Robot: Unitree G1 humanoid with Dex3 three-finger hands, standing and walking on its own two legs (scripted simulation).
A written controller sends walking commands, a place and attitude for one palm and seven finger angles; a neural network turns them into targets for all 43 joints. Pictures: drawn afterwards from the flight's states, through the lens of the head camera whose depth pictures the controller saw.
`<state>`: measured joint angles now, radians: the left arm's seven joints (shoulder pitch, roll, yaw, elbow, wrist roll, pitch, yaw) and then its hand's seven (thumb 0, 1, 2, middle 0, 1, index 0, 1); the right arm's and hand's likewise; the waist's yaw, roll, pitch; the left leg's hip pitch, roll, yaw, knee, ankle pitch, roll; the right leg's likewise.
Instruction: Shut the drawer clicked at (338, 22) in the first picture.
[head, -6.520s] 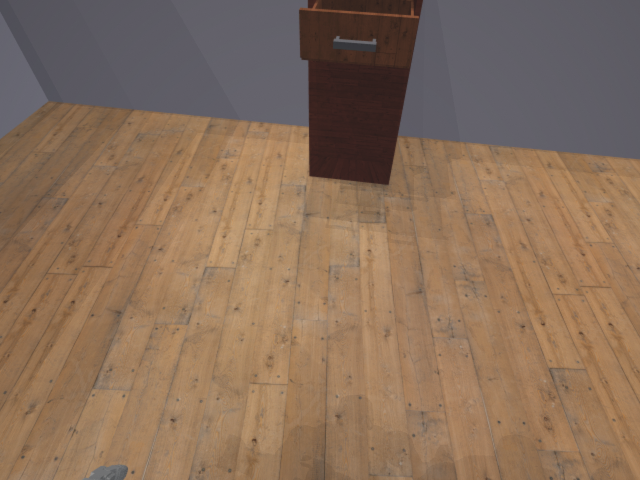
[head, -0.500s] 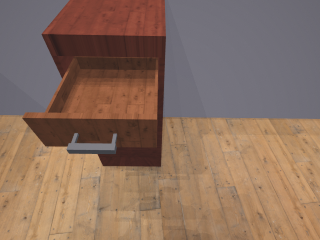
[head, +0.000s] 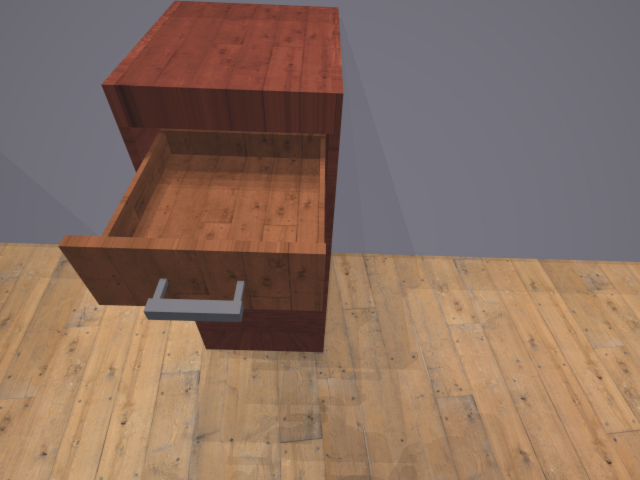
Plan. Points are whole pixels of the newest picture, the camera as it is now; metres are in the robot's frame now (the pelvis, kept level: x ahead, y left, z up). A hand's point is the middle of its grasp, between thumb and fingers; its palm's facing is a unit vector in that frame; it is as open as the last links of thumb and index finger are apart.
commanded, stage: look again from close up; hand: left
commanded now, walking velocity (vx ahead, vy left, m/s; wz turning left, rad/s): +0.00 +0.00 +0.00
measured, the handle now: (198, 298) +0.34 +0.20 +0.02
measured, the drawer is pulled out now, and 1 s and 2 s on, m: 0.29 0.29 0.29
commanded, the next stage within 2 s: shuffle to correct the standing spot in 0.02 s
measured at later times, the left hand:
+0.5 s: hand out of the picture -0.01 +0.19 -0.18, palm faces +0.07 -0.97 -0.22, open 7.4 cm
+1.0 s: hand out of the picture +0.04 +0.19 -0.17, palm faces +0.05 -0.97 -0.25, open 7.3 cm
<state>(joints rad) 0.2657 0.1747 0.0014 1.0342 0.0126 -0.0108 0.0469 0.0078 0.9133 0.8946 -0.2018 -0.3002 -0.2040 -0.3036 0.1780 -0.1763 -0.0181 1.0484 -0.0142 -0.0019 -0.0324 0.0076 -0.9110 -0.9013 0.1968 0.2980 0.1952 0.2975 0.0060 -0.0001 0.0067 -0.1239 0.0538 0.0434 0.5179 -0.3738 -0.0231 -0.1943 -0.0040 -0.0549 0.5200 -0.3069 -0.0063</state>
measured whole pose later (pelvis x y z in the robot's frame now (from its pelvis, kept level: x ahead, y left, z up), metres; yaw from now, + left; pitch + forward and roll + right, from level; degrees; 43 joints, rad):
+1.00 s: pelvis +0.03 +0.00 +0.00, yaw +1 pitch -1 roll +1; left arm 0.28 0.16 0.02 1.02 0.02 0.00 0.05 0.01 0.92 0.89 -0.20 -0.30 -0.20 -0.30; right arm 0.13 -0.15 -0.03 1.04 -0.01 0.02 -0.03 0.01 -0.92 -0.90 0.20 0.30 0.20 0.30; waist 0.00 0.01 0.06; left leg -0.25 0.05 0.14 0.53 -0.26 0.00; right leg -0.18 -0.04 -0.08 0.54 -0.35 0.00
